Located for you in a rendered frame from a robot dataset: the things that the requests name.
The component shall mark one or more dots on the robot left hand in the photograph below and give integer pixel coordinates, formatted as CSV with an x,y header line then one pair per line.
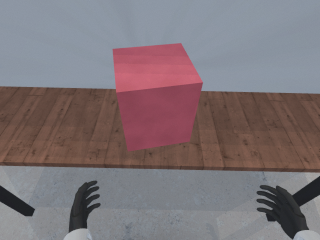
x,y
79,211

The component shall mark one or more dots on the table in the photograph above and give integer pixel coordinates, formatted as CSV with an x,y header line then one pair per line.
x,y
232,131

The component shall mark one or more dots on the carton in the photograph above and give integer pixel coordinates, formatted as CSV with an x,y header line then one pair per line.
x,y
158,91

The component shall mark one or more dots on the robot left forearm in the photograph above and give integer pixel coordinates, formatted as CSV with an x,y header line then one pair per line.
x,y
79,234

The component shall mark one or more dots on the robot right forearm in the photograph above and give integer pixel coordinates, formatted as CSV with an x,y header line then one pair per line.
x,y
306,235

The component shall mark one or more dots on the robot right hand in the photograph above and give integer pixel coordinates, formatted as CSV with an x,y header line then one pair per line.
x,y
287,211

